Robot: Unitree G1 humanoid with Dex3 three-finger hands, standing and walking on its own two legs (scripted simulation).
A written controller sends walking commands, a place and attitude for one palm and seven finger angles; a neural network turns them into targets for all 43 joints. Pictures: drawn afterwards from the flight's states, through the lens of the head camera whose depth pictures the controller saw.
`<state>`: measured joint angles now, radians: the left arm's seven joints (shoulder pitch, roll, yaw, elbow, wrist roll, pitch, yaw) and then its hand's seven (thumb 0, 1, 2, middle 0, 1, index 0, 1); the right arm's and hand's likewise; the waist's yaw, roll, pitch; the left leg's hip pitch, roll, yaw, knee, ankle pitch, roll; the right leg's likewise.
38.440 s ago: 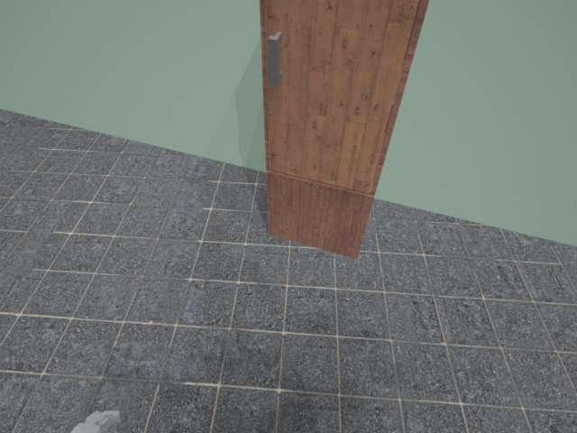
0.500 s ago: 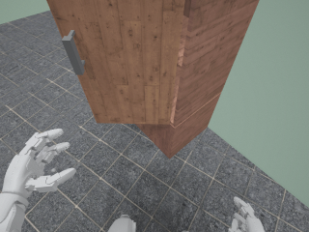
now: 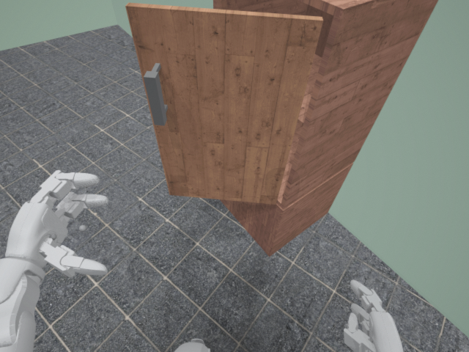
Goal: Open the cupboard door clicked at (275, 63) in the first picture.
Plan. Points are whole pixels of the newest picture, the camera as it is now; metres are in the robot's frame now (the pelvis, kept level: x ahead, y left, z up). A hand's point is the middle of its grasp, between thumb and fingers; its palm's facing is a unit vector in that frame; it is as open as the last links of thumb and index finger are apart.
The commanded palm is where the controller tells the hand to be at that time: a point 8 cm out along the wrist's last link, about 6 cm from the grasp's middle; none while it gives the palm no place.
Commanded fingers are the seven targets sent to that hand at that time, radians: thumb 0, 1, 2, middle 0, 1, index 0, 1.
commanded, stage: raise the hand with hooked fingers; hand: left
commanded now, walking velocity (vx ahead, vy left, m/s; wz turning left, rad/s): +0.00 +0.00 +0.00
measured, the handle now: (158, 94) +0.61 +0.23 +0.10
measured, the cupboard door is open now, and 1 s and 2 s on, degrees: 48 48 48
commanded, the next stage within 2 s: move the hooked fingers beside the handle in 0.80 s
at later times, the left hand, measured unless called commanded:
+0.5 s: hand (83, 209) +0.28 +0.26 +0.12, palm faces +0.00 -1.00 -0.03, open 14.0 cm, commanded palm +0.25 +0.30 +0.12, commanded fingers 0.00 -0.50 0.30 -0.30 -1.20 -0.30 -1.20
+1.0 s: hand (95, 203) +0.30 +0.24 +0.12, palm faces +0.03 -1.00 -0.02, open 14.0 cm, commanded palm +0.28 +0.29 +0.12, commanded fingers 0.00 -0.50 0.30 -0.30 -1.20 -0.30 -1.20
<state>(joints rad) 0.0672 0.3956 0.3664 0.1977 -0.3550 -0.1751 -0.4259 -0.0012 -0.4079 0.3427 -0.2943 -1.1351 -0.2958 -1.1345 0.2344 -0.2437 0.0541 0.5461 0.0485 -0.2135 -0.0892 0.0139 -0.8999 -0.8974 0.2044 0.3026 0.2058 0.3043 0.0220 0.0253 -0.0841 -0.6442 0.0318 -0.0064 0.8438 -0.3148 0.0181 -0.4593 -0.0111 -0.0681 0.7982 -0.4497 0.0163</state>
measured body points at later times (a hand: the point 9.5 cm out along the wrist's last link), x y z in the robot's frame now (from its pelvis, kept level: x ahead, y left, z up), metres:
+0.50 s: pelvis -0.01 -0.02 +0.01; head +0.01 -0.02 +0.46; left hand +0.28 +0.31 +0.12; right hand +0.14 -0.27 -0.06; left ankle +0.07 +0.10 -0.70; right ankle -0.03 -0.13 -0.70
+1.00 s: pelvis +0.00 -0.03 +0.01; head +0.02 -0.04 +0.46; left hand +0.29 +0.30 +0.12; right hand +0.17 -0.28 -0.07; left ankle +0.07 +0.10 -0.70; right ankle -0.03 -0.13 -0.70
